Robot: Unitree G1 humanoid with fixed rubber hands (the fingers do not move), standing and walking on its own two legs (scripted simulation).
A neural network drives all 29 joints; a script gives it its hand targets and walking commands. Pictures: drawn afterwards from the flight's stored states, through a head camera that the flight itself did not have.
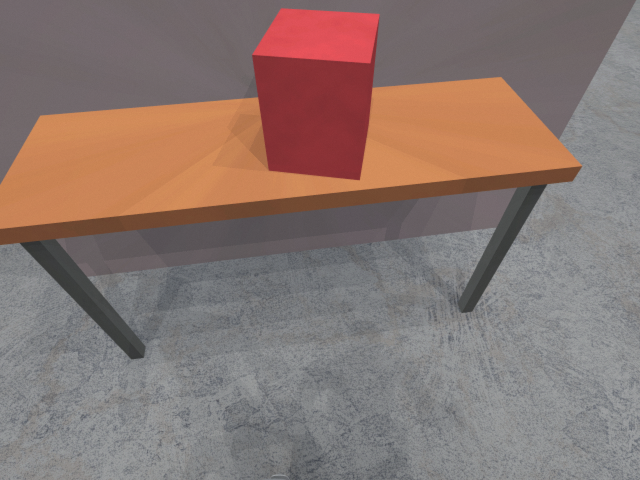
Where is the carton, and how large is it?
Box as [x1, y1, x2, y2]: [252, 8, 379, 179]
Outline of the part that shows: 281,8 252,54 269,170 359,179 368,125 379,14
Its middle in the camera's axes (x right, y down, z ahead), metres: +0.00 -0.30 +0.80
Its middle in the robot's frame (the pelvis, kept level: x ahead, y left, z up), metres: +0.82 +0.01 +0.05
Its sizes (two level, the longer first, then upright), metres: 0.210 0.200 0.250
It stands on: a table, 0.69 m high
